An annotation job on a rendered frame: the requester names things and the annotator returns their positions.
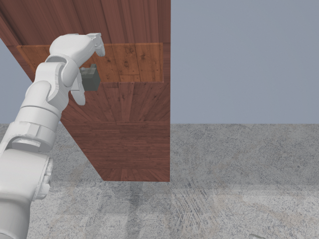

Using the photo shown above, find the drawer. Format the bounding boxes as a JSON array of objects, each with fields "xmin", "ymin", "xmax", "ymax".
[{"xmin": 16, "ymin": 43, "xmax": 163, "ymax": 82}]

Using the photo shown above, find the handle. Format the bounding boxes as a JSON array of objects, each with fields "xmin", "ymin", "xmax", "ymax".
[{"xmin": 79, "ymin": 64, "xmax": 101, "ymax": 91}]

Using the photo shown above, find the robot left upper arm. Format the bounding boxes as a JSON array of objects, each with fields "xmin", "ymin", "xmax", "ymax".
[{"xmin": 0, "ymin": 147, "xmax": 54, "ymax": 239}]

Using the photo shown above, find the cabinet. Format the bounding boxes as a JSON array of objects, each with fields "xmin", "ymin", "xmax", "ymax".
[{"xmin": 0, "ymin": 0, "xmax": 171, "ymax": 182}]

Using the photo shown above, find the left robot hand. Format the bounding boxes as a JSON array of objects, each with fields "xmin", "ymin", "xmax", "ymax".
[{"xmin": 49, "ymin": 33, "xmax": 105, "ymax": 106}]

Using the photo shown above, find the robot left forearm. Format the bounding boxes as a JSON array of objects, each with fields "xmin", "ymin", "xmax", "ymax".
[{"xmin": 0, "ymin": 53, "xmax": 79, "ymax": 158}]

